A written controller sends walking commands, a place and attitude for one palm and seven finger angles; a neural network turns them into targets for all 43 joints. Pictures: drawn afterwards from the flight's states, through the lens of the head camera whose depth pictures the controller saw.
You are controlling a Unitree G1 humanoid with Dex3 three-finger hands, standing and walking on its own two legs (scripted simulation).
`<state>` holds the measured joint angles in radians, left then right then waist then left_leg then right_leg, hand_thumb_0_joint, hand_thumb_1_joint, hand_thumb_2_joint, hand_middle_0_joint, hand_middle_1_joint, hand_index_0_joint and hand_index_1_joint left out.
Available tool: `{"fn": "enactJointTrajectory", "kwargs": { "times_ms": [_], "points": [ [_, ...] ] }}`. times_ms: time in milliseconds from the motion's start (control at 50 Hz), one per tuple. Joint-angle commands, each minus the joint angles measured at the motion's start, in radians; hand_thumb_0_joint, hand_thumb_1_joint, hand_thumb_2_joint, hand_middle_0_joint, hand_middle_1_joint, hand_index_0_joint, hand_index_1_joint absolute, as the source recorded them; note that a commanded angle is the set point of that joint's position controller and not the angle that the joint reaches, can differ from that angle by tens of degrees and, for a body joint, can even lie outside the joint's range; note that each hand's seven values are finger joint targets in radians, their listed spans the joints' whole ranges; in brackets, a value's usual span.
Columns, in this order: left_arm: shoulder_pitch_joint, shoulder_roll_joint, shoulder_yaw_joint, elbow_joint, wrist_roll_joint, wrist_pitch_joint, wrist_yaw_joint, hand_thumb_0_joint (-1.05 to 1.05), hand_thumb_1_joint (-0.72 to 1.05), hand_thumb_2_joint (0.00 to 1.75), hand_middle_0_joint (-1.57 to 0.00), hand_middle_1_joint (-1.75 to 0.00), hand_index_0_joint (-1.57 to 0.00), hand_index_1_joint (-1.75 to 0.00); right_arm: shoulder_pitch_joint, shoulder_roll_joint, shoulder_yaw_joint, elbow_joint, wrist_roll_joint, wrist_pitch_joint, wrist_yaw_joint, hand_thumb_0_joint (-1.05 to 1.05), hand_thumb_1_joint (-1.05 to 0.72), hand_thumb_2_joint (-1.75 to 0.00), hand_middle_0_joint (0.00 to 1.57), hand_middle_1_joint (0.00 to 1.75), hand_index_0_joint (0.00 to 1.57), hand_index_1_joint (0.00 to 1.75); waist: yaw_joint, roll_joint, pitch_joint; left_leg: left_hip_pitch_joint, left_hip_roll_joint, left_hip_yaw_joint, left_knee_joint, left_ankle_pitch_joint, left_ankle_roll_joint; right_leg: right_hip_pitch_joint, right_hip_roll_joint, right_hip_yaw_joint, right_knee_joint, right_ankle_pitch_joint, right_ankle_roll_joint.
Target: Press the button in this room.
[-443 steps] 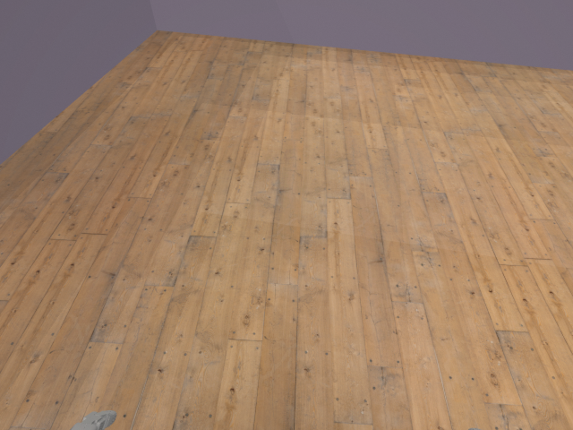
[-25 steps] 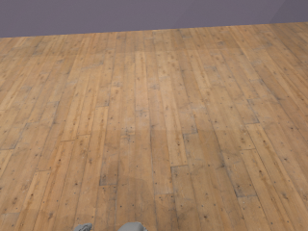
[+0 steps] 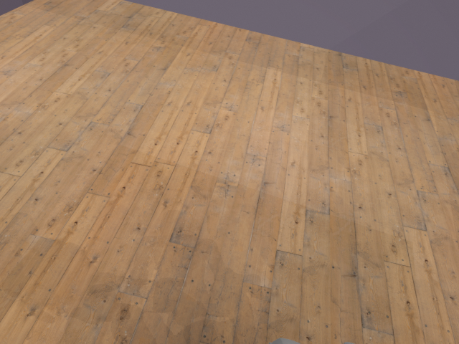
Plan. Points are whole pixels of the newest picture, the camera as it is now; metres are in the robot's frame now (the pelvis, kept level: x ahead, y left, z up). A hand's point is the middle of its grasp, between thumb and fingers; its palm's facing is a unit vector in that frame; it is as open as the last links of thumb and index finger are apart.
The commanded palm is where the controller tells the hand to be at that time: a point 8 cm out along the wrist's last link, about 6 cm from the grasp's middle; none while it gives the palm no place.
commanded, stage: turn or walk to find it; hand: left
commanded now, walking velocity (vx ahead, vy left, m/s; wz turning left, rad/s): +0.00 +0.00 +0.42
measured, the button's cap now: out of the picture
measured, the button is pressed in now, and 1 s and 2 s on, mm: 0 0 0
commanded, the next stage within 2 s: none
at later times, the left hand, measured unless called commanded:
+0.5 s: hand out of the picture +0.03 +0.15 -0.14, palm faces +0.20 -0.94 -0.28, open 7.3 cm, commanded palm none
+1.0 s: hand out of the picture -0.14 +0.19 -0.18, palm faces +0.47 -0.85 -0.23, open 7.4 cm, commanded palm none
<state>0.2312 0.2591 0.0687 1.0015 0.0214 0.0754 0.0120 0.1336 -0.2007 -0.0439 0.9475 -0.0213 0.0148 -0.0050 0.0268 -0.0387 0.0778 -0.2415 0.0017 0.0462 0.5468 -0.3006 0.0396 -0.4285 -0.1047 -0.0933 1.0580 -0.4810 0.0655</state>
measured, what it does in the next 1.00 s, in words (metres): steps on the spot, turning left: right foot, then left foot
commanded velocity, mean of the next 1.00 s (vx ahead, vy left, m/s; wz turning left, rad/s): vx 0.00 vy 0.00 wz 0.42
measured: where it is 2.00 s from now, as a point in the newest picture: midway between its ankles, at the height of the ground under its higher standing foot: outside the picture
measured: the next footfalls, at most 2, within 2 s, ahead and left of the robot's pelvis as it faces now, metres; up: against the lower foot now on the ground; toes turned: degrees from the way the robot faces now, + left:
right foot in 0.36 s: +0.04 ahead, -0.14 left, +0.00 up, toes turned +4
left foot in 0.86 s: -0.07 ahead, +0.09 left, +0.00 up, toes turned +26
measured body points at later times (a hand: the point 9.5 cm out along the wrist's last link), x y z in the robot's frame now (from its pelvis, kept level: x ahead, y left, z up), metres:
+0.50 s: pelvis -0.02 -0.06 +0.00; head +0.00 -0.09 +0.45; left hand +0.02 +0.20 -0.12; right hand +0.05 -0.30 -0.17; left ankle -0.06 +0.09 -0.65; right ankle +0.00 -0.14 -0.74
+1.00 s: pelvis -0.07 -0.01 +0.00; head -0.07 +0.02 +0.45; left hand -0.16 +0.23 -0.16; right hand +0.13 -0.20 -0.12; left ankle -0.11 +0.07 -0.74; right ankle -0.02 -0.15 -0.67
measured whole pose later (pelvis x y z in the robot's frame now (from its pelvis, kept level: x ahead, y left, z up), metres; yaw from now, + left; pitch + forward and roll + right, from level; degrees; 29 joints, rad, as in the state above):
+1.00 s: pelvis -0.07 -0.01 +0.00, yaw +24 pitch -1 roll -1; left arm 0.25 0.26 0.07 1.01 0.02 0.08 0.01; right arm 0.14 -0.19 -0.04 0.95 -0.02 0.02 0.00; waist 0.03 -0.04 0.06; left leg -0.22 0.00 0.04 0.53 -0.29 0.04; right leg -0.44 -0.10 -0.09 1.04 -0.45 0.06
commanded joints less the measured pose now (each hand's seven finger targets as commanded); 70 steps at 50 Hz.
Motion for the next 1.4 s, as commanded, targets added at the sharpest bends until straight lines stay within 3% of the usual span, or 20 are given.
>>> {"fn": "enactJointTrajectory", "kwargs": {
  "times_ms": [0, 220, 300, 320, 340, 360, 400, 460, 720, 800, 820, 840, 860, 920, 1000, 1180, 1300, 1320, 1360, 1380],
  "points": [
    [-0.029, 0.061, 0.005, -0.092, -0.006, -0.043, -0.001, 0.00, 0.90, 0.90, -0.20, -0.30, -0.20, -0.30, 0.073, -0.194, -0.038, -0.037, 0.006, -0.014, -0.018, 0.00, -0.90, -0.90, 0.20, 0.30, 0.20, 0.30, -0.039, 0.160, -0.118, 0.190, 0.235, -0.205, -0.185, 0.659, 0.104, -0.118, -0.008, 0.063, 0.062, 0.079, 0.022],
    [-0.087, 0.037, -0.003, -0.144, -0.012, -0.045, 0.009, 0.00, 0.90, 0.90, -0.20, -0.30, -0.20, -0.30, 0.084, -0.201, -0.057, -0.047, -0.006, 0.003, -0.007, 0.00, -0.90, -0.90, 0.20, 0.30, 0.20, 0.30, -0.054, 0.199, -0.088, 0.071, 0.225, -0.338, -0.188, 0.462, 0.130, 0.046, 0.045, 0.053, -0.275, 0.038, 0.013],
    [0.026, 0.056, 0.006, -0.122, -0.014, -0.065, 0.014, 0.00, 0.90, 0.90, -0.20, -0.30, -0.20, -0.30, 0.055, -0.179, -0.058, -0.060, 0.003, 0.007, -0.002, 0.00, -0.90, -0.90, 0.20, 0.30, 0.20, 0.30, 0.005, 0.132, -0.131, -0.087, 0.147, -0.327, -0.078, 0.325, 0.061, 0.319, 0.047, 0.051, -0.633, 0.279, -0.003],
    [0.057, 0.122, 0.017, -0.118, -0.002, -0.079, 0.020, 0.00, 0.90, 0.90, -0.20, -0.30, -0.20, -0.30, 0.074, -0.129, -0.054, -0.064, 0.013, 0.006, 0.003, 0.00, -0.90, -0.90, 0.20, 0.30, 0.20, 0.30, 0.015, -0.033, -0.159, -0.217, 0.061, -0.247, 0.054, 0.132, -0.002, 0.457, -0.100, 0.191, -0.741, 0.299, -0.040],
    [0.069, 0.203, 0.034, -0.123, 0.009, -0.085, 0.024, 0.00, 0.90, 0.90, -0.20, -0.30, -0.20, -0.30, 0.066, -0.074, -0.043, -0.095, 0.011, 0.005, 0.005, 0.00, -0.90, -0.90, 0.20, 0.30, 0.20, 0.30, 0.025, -0.282, -0.133, -0.370, -0.075, -0.093, 0.284, -0.244, -0.068, 0.471, -0.344, 0.431, -0.774, 0.425, -0.152],
    [0.063, 0.197, 0.026, -0.137, -0.001, -0.078, 0.025, 0.00, 0.90, 0.90, -0.20, -0.30, -0.20, -0.30, 0.042, -0.128, -0.058, -0.095, 0.004, 0.018, 0.003, 0.00, -0.90, -0.90, 0.20, 0.30, 0.20, 0.30, 0.031, -0.192, -0.116, -0.319, -0.038, -0.134, 0.467, -0.291, -0.062, 0.306, -0.392, 0.412, -0.788, 0.417, -0.220],
    [-0.073, 0.135, 0.022, -0.167, -0.005, -0.078, 0.026, 0.00, 0.90, 0.90, -0.20, -0.30, -0.20, -0.30, 0.086, -0.127, -0.069, -0.045, -0.003, 0.043, 0.013, 0.00, -0.90, -0.90, 0.20, 0.30, 0.20, 0.30, -0.032, -0.145, -0.023, -0.309, -0.007, -0.150, 0.644, -0.163, -0.065, 0.156, -0.283, 0.304, -0.845, 0.158, -0.186],
    [-0.103, 0.075, 0.002, -0.175, -0.006, -0.086, 0.022, 0.00, 0.90, 0.90, -0.20, -0.30, -0.20, -0.30, 0.149, -0.108, -0.061, -0.007, -0.005, 0.047, 0.023, 0.00, -0.90, -0.90, 0.20, 0.30, 0.20, 0.30, -0.061, -0.106, -0.022, -0.309, 0.014, -0.101, 0.696, -0.038, -0.091, 0.190, -0.189, 0.123, -0.795, 0.304, -0.142],
    [0.061, 0.141, 0.027, -0.083, 0.013, -0.079, 0.020, 0.00, 0.90, 0.90, -0.20, -0.30, -0.20, -0.30, 0.008, -0.076, -0.029, -0.036, 0.013, 0.028, 0.017, 0.00, -0.90, -0.90, 0.20, 0.30, 0.20, 0.30, 0.027, -0.158, -0.089, -0.178, 0.042, 0.009, 0.246, -0.185, -0.102, 0.345, -0.274, 0.064, -0.684, 0.584, -0.213],
    [0.029, 0.146, 0.030, -0.074, -0.001, -0.069, 0.016, 0.00, 0.90, 0.90, -0.20, -0.30, -0.20, -0.30, 0.107, -0.096, -0.029, -0.014, 0.013, 0.008, 0.013, 0.00, -0.90, -0.90, 0.20, 0.30, 0.20, 0.30, -0.036, -0.107, -0.147, 0.053, 0.028, 0.039, -0.096, 0.070, -0.078, 0.269, -0.234, -0.032, -0.524, 0.565, -0.125],
    [0.034, 0.111, 0.024, -0.084, -0.010, -0.062, 0.014, 0.00, 0.90, 0.90, -0.20, -0.30, -0.20, -0.30, 0.141, -0.152, -0.040, -0.009, 0.010, -0.003, 0.014, 0.00, -0.90, -0.90, 0.20, 0.30, 0.20, 0.30, -0.057, 0.063, -0.170, 0.193, 0.117, -0.079, -0.195, 0.186, -0.049, 0.132, -0.172, -0.073, -0.372, 0.404, -0.071],
    [0.019, 0.042, 0.007, -0.124, -0.013, -0.056, 0.009, 0.00, 0.90, 0.90, -0.20, -0.30, -0.20, -0.30, 0.173, -0.247, -0.063, -0.014, 0.003, -0.007, 0.008, 0.00, -0.90, -0.90, 0.20, 0.30, 0.20, 0.30, -0.077, 0.353, -0.144, 0.271, 0.361, -0.393, -0.226, 0.514, 0.057, -0.130, -0.039, -0.104, -0.181, -0.068, 0.008],
    [-0.039, 0.049, -0.003, -0.139, -0.005, -0.042, 0.013, 0.00, 0.90, 0.90, -0.20, -0.30, -0.20, -0.30, 0.195, -0.283, -0.068, -0.003, 0.002, 0.006, 0.001, 0.00, -0.90, -0.90, 0.20, 0.30, 0.20, 0.30, -0.098, 0.302, -0.130, 0.179, 0.424, -0.386, -0.231, 0.555, 0.139, -0.110, -0.022, -0.014, -0.054, -0.164, 0.003],
    [-0.061, 0.068, 0.011, -0.107, -0.002, -0.032, 0.003, 0.00, 0.90, 0.90, -0.20, -0.30, -0.20, -0.30, 0.058, -0.203, -0.044, -0.029, 0.000, 0.002, -0.016, 0.00, -0.90, -0.90, 0.20, 0.30, 0.20, 0.30, -0.050, 0.252, -0.041, 0.070, 0.297, -0.288, -0.246, 0.381, 0.114, -0.131, -0.030, 0.058, 0.050, 0.011, 0.002],
    [-0.020, 0.061, 0.009, -0.081, -0.004, -0.039, -0.002, 0.00, 0.90, 0.90, -0.20, -0.30, -0.20, -0.30, 0.058, -0.191, -0.037, -0.037, 0.006, -0.011, -0.016, 0.00, -0.90, -0.90, 0.20, 0.30, 0.20, 0.30, -0.034, 0.154, -0.067, 0.119, 0.226, -0.220, -0.234, 0.477, 0.097, -0.109, -0.006, 0.061, 0.051, 0.103, 0.019],
    [-0.112, 0.038, 0.002, -0.140, -0.010, -0.041, 0.009, 0.00, 0.90, 0.90, -0.20, -0.30, -0.20, -0.30, 0.122, -0.194, -0.055, -0.035, -0.004, -0.002, -0.012, 0.00, -0.90, -0.90, 0.20, 0.30, 0.20, 0.30, -0.067, 0.177, -0.087, 0.130, 0.240, -0.361, -0.217, 0.430, 0.142, -0.056, 0.027, 0.080, -0.160, 0.027, 0.023],
    [-0.002, 0.037, 0.003, -0.122, -0.017, -0.057, 0.013, 0.00, 0.90, 0.90, -0.20, -0.30, -0.20, -0.30, 0.074, -0.189, -0.062, -0.051, -0.002, 0.009, -0.005, 0.00, -0.90, -0.90, 0.20, 0.30, 0.20, 0.30, -0.011, 0.169, -0.134, -0.032, 0.164, -0.380, -0.139, 0.342, 0.091, 0.237, 0.075, 0.048, -0.548, 0.200, -0.004],
    [0.024, 0.064, 0.008, -0.114, -0.014, -0.067, 0.016, 0.00, 0.90, 0.90, -0.20, -0.30, -0.20, -0.30, 0.074, -0.169, -0.061, -0.052, 0.005, 0.008, -0.002, 0.00, -0.90, -0.90, 0.20, 0.30, 0.20, 0.30, 0.004, 0.107, -0.144, -0.112, 0.120, -0.351, -0.086, 0.265, 0.047, 0.353, 0.045, 0.069, -0.675, 0.285, -0.010],
    [0.050, 0.196, 0.035, -0.125, 0.007, -0.078, 0.026, 0.00, 0.90, 0.90, -0.20, -0.30, -0.20, -0.30, 0.071, -0.080, -0.048, -0.091, 0.010, 0.008, 0.003, 0.00, -0.90, -0.90, 0.20, 0.30, 0.20, 0.30, 0.028, -0.275, -0.119, -0.382, -0.083, -0.106, 0.285, -0.245, -0.067, 0.439, -0.351, 0.450, -0.804, 0.299, -0.174],
    [0.023, 0.188, 0.028, -0.144, -0.002, -0.071, 0.028, 0.00, 0.90, 0.90, -0.20, -0.30, -0.20, -0.30, 0.056, -0.131, -0.062, -0.086, 0.002, 0.020, 0.004, 0.00, -0.90, -0.90, 0.20, 0.30, 0.20, 0.30, 0.021, -0.167, -0.096, -0.335, -0.041, -0.140, 0.465, -0.264, -0.061, 0.281, -0.385, 0.412, -0.820, 0.269, -0.231]
  ]
}}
